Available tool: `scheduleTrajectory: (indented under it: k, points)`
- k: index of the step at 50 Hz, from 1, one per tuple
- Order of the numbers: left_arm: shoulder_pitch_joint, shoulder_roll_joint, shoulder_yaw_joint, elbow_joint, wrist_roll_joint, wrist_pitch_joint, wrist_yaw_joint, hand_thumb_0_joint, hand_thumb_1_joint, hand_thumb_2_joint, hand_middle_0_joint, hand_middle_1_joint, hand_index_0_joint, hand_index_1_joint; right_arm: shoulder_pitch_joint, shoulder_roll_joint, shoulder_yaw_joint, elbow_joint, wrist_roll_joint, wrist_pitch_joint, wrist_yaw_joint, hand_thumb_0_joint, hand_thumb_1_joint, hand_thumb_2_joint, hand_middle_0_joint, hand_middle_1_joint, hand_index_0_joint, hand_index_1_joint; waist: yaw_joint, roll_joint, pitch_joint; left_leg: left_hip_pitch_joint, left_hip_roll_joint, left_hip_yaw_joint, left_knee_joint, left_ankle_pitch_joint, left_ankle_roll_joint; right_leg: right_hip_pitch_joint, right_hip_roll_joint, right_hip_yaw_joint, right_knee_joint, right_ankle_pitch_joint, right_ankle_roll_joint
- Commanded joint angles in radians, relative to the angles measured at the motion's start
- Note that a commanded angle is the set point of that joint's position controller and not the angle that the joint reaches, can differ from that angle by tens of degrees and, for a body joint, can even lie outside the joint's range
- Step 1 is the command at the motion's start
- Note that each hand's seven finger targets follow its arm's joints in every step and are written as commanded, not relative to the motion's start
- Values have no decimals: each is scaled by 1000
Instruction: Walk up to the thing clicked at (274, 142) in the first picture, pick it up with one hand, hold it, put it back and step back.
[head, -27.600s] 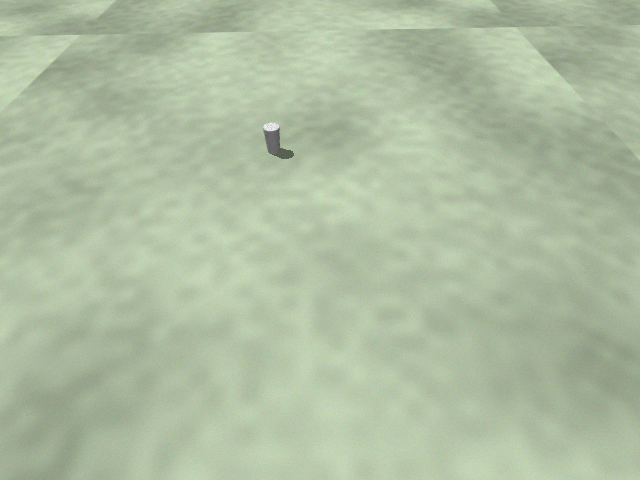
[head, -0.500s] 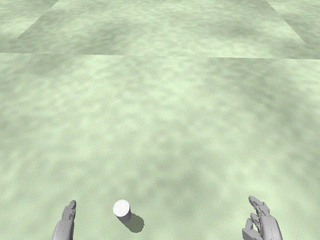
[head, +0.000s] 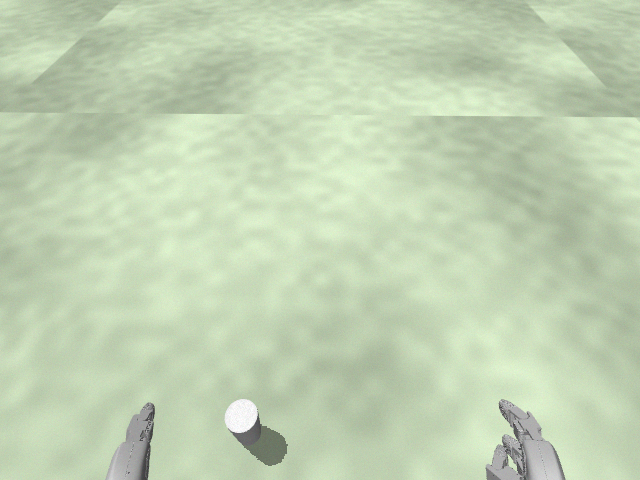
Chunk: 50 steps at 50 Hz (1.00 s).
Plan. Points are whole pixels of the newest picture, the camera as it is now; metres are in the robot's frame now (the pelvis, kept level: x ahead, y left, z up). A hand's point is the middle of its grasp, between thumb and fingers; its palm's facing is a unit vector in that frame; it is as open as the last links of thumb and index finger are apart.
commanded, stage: home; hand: left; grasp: from the side
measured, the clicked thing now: (245, 424) +0.41 +0.22 -0.65
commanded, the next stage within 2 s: stand in 0.80 s
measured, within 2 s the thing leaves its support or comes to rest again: neither
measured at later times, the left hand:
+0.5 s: hand out of the picture +0.17 +0.19 -0.06, palm faces +0.09 -0.95 -0.28, open 17.4 cm
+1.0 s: hand (177, 472) +0.18 +0.19 -0.06, palm faces +0.10 -0.95 -0.28, open 16.9 cm
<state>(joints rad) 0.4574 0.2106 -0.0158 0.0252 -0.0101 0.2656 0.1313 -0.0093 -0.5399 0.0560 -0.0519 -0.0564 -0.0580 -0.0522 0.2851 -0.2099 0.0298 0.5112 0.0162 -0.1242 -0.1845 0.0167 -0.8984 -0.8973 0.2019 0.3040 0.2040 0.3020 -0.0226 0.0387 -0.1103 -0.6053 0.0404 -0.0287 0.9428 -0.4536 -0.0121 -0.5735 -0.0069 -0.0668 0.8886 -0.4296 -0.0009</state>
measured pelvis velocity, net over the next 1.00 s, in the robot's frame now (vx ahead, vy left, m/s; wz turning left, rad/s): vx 0.01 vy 0.01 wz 0.00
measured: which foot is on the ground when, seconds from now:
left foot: down 0.00-1.00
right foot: down 0.00-1.00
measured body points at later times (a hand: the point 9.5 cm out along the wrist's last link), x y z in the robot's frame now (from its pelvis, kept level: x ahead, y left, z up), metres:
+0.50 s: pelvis +0.00 +0.01 +0.00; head +0.01 +0.01 +0.45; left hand +0.16 +0.24 -0.04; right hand +0.16 -0.23 -0.07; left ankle +0.01 +0.12 -0.69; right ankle +0.01 -0.12 -0.69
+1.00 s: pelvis +0.01 +0.01 +0.00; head +0.02 +0.01 +0.45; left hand +0.17 +0.24 -0.04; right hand +0.17 -0.23 -0.07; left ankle +0.01 +0.12 -0.69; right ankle +0.01 -0.12 -0.69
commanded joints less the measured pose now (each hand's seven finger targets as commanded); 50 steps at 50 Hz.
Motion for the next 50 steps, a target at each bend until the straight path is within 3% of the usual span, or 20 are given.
scheduleTrajectory:
  k: [1,7,9,12,19,21,24,25,26,28,30,31,33,36,38,39,40,44,47,50]
  points:
    - [-34,100,62,-180,4,-58,11,0,-541,61,-50,-58,-50,-58,-79,-109,-42,-160,-5,-61,-13,0,-899,-901,200,300,200,300,0,-27,-67,56,-35,25,-170,109,25,46,23,15,-173,87,-5]
    - [-36,92,57,-185,2,-60,9,0,-553,55,-49,-57,-49,-56,-82,-105,-39,-161,-5,-67,-11,0,-900,-901,200,300,200,300,1,-2,-53,50,-31,17,-181,108,21,44,29,4,-160,86,-10]
    - [-12,84,55,-149,6,-61,9,0,-558,52,-48,-56,-48,-55,-81,-106,-40,-158,-6,-66,-14,0,-900,-901,200,300,200,300,1,-10,-66,60,-30,17,-174,138,21,49,28,5,-158,111,-11]
    - [-58,113,71,-224,6,-68,12,0,-550,56,-49,-57,-49,-57,-62,-108,-45,-151,-8,-69,-17,0,-900,-901,200,300,200,300,-1,1,-105,84,-33,27,-158,197,21,72,25,13,-153,176,-8]
    - [-42,83,52,-146,5,-65,9,0,-538,63,-50,-60,-50,-59,-82,-109,-41,-150,-8,-72,-11,0,-900,-900,200,300,199,300,0,-6,-29,44,-31,17,-191,96,21,33,28,4,-162,78,-10]
    - [-59,112,66,-208,6,-72,11,0,-534,66,-51,-61,-51,-60,-77,-110,-42,-153,-9,-70,-9,0,-900,-900,200,300,199,300,8,18,-50,51,-29,10,-195,100,19,48,29,-1,-156,77,-13]
    - [-39,90,54,-181,4,-70,9,0,-519,75,-52,-63,-52,-62,-82,-105,-39,-157,-8,-73,-7,0,-900,-900,199,300,199,300,4,5,-61,60,-27,10,-190,125,19,50,31,-1,-151,100,-13]
    - [-54,114,74,-223,5,-76,13,0,-533,67,-51,-60,-51,-60,-70,-109,-44,-152,-9,-73,-9,0,-900,-900,200,300,200,300,8,14,-103,74,-29,12,-181,159,17,70,30,0,-147,130,-14]
    - [-16,81,48,-147,6,-70,9,0,-527,70,-51,-62,-52,-61,-74,-108,-41,-151,-8,-71,-8,0,-900,-900,199,300,199,300,-1,-11,-59,66,-28,14,-183,149,19,49,32,0,-149,121,-13]
    - [-69,115,69,-228,5,-77,12,0,-516,76,-53,-63,-53,-62,-71,-109,-44,-151,-8,-71,-9,0,-900,-900,200,300,200,300,5,14,-88,74,-30,16,-178,158,18,55,29,3,-150,129,-13]
    - [-18,73,42,-146,6,-70,7,0,-549,57,-49,-58,-49,-57,-75,-106,-41,-151,-8,-74,-10,0,-900,-900,200,300,200,300,-5,-29,-60,62,-28,16,-177,143,21,47,31,3,-153,116,-10]
    - [-63,106,64,-217,5,-77,11,0,-521,74,-52,-62,-52,-62,-73,-108,-43,-152,-8,-74,-10,0,-900,-900,200,300,200,300,4,-1,-75,65,-30,19,-178,139,20,50,28,5,-154,115,-11]
    - [-34,85,49,-171,7,-73,9,0,-562,49,-48,-56,-48,-55,-72,-106,-41,-151,-10,-73,-11,0,-900,-900,199,300,199,300,-1,-19,-77,67,-28,15,-174,159,21,55,29,2,-152,131,-10]
    - [-53,116,68,-221,6,-77,12,0,-532,67,-51,-61,-51,-60,-66,-109,-44,-149,-8,-72,-12,0,-900,-900,199,300,199,300,8,15,-96,78,-30,19,-171,185,18,57,28,5,-147,152,-12]
    - [-17,74,45,-146,6,-68,9,0,-534,66,-51,-60,-51,-60,-73,-108,-41,-148,-9,-74,-10,0,-900,-900,200,300,200,300,-2,-28,-64,70,-26,16,-175,165,20,55,30,2,-150,134,-11]
    - [-68,110,63,-225,5,-76,13,0,-515,77,-53,-64,-53,-63,-69,-106,-42,-147,-8,-74,-12,0,-900,-900,200,300,200,300,7,8,-76,69,-31,19,-176,162,19,56,26,5,-151,136,-11]
    - [-20,87,60,-153,6,-69,11,0,-530,68,-51,-61,-51,-60,-70,-105,-41,-145,-10,-72,-12,0,-900,-900,200,300,200,300,2,1,-78,71,-30,20,-171,168,19,57,28,6,-153,140,-10]
    - [-35,103,64,-196,5,-71,11,0,-547,58,-49,-58,-49,-57,-71,-105,-41,-150,-8,-72,-12,0,-900,-900,200,300,200,300,11,-14,-87,71,-30,18,-170,186,20,69,27,2,-151,155,-10]
    - [-42,101,65,-203,5,-71,11,0,-354,237,-200,-223,-200,-223,-64,-104,-43,-146,-9,-71,-13,0,-900,-900,200,300,200,300,5,0,-89,79,-31,23,-163,204,20,67,25,7,-150,177,-9]
    - [-48,98,60,-196,4,-67,10,0,-114,477,-200,-300,-200,-301,-68,-107,-43,-149,-9,-69,-11,0,-900,-900,200,300,200,300,3,9,-83,80,-30,20,-170,196,19,63,26,7,-151,168,-11]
